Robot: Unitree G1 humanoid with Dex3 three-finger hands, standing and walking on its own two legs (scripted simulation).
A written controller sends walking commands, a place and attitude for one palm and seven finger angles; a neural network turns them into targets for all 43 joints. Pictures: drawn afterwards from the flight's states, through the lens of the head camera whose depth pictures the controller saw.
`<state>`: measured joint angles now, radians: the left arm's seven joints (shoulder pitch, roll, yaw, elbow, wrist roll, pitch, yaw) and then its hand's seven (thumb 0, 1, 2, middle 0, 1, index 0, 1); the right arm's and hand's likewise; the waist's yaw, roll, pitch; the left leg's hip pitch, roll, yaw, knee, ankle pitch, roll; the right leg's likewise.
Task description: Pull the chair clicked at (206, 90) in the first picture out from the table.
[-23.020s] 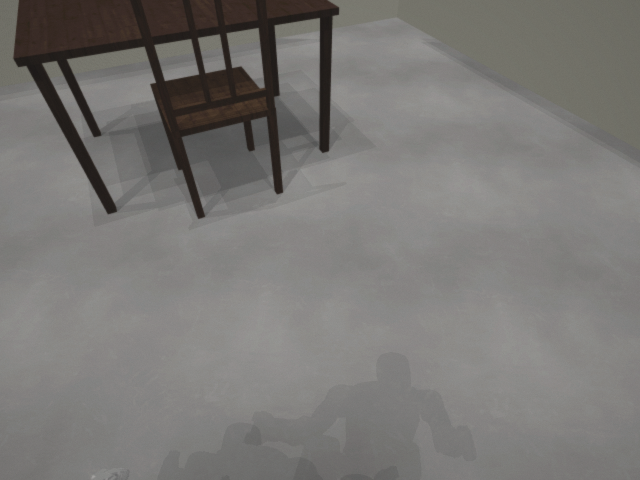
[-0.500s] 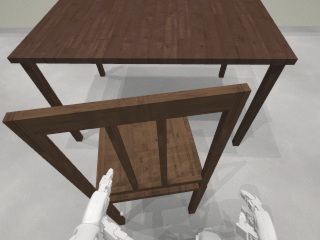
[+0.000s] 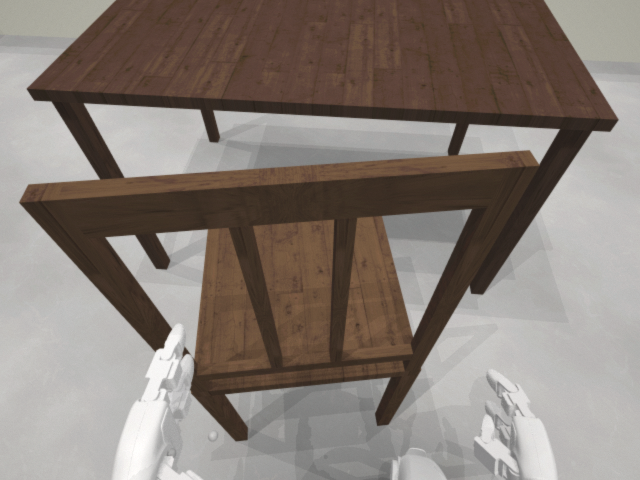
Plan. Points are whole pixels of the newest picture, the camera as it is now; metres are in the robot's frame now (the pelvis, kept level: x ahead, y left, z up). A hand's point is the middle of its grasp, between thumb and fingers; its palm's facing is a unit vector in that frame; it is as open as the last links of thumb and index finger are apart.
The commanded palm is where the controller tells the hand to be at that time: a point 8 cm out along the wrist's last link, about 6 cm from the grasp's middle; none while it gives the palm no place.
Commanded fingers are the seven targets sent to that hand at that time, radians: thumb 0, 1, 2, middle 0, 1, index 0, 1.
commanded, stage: draw the hand back to the body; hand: left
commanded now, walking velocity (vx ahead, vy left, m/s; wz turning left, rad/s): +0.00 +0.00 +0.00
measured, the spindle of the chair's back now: (263, 311) +0.32 +0.10 +0.02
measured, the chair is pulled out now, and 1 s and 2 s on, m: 0.27 0.27 0.27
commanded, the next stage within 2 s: step back with the hand held close in 1.42 s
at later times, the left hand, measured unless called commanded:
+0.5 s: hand (109, 405) +0.18 +0.20 +0.12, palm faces +0.21 -0.91 -0.35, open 16.4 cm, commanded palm +0.14 +0.24 +0.15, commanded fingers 0.00 -0.04 0.44 -0.07 -0.10 -0.07 -0.10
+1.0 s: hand out of the picture +0.22 +0.25 +0.22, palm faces +0.45 -0.78 -0.44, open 9.9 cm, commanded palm +0.17 +0.30 +0.24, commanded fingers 0.00 0.86 0.88 -0.19 -0.29 -0.19 -0.29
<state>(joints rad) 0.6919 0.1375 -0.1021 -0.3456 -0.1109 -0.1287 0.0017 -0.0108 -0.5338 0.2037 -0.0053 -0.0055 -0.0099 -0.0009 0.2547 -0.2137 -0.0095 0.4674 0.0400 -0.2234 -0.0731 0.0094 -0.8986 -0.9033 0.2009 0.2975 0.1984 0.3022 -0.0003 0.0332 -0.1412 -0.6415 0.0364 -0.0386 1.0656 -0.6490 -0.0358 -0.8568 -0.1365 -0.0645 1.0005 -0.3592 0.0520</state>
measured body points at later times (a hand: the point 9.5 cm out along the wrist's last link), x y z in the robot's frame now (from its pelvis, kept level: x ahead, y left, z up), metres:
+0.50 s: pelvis +0.00 +0.00 +0.03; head +0.02 -0.02 +0.48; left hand +0.16 +0.25 +0.14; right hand +0.18 -0.23 -0.04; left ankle -0.07 +0.14 -0.67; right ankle +0.07 -0.16 -0.67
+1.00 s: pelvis +0.02 +0.00 +0.07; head +0.02 -0.02 +0.52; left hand +0.19 +0.29 +0.25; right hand +0.21 -0.22 -0.02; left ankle -0.07 +0.14 -0.67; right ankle +0.07 -0.16 -0.67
